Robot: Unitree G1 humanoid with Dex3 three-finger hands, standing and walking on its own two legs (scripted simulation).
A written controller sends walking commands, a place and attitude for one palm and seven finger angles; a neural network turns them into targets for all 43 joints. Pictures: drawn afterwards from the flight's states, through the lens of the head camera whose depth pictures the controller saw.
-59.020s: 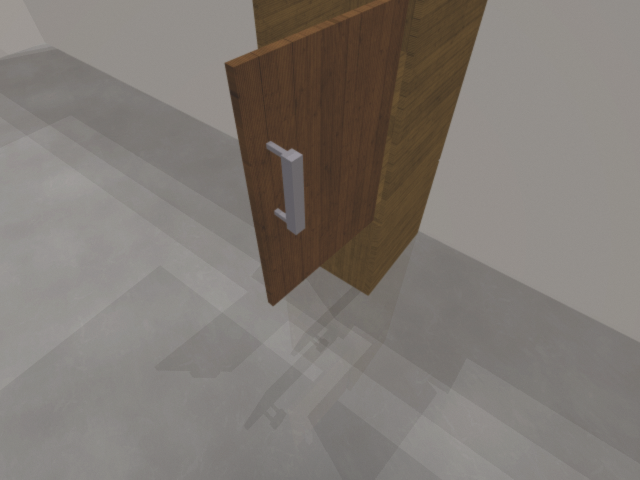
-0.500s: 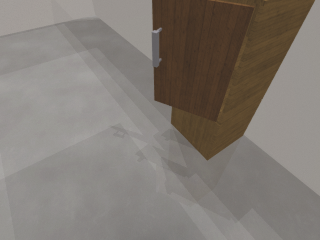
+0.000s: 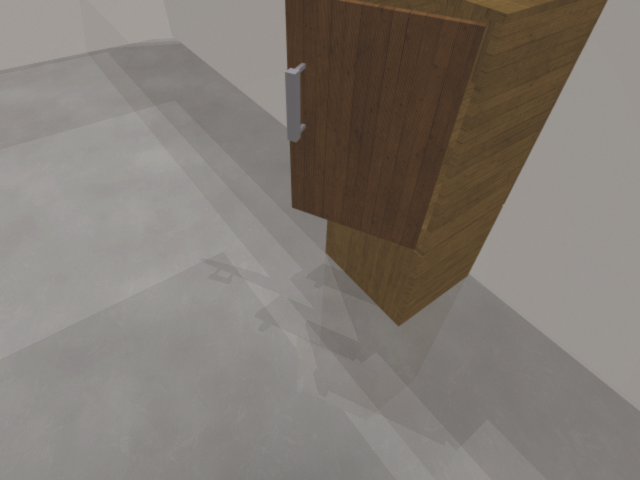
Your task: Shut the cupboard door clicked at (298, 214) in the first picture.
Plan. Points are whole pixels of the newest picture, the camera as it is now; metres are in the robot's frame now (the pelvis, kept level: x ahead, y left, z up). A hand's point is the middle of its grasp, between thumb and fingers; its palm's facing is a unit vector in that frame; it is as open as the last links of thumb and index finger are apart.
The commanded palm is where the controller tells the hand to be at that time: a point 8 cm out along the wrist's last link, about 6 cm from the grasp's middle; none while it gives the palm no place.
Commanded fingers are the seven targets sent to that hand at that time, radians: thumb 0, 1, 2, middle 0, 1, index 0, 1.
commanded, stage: look to check the result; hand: left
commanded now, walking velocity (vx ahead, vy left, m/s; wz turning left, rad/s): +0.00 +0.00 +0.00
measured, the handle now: (297, 103) +0.90 +0.09 +0.03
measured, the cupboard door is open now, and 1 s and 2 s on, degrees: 28 28 28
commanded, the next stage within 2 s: walk to a spot facing it in 0.50 s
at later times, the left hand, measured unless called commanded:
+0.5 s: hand out of the picture -0.01 +0.15 -0.18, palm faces +0.03 -0.99 -0.17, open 7.4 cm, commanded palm none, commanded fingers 0.00 0.90 0.90 -0.20 -0.30 -0.20 -0.30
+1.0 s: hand out of the picture +0.05 +0.21 -0.21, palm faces +0.19 -0.96 -0.21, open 7.4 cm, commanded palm none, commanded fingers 0.00 0.90 0.90 -0.20 -0.30 -0.20 -0.30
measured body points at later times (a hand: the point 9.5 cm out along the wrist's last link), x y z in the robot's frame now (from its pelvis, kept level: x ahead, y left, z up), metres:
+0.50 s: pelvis +0.03 -0.01 +0.00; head +0.04 +0.00 +0.45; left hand -0.01 +0.20 -0.16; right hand +0.02 -0.22 -0.16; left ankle +0.08 +0.09 -0.74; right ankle -0.03 -0.12 -0.74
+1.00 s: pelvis +0.05 +0.02 -0.03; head +0.09 +0.05 +0.42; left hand +0.04 +0.26 -0.19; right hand +0.10 -0.23 -0.17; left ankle +0.07 +0.09 -0.74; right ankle -0.02 -0.12 -0.71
